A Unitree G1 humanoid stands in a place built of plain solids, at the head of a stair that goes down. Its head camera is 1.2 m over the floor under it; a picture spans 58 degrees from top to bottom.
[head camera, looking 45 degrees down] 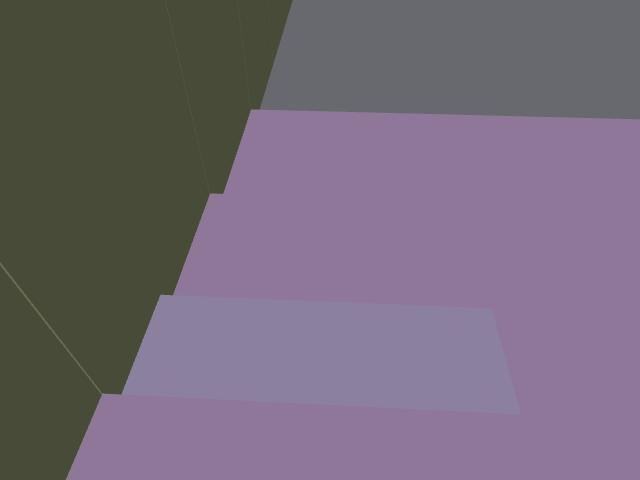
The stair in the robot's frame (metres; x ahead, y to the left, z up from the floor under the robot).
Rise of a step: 0.11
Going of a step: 0.59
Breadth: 1.24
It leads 3 degrees to the right of straight ahead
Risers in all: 3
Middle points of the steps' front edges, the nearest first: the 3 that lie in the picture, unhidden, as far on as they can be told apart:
0.54 0.01 0.00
0.98 -0.01 -0.11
1.72 -0.05 -0.21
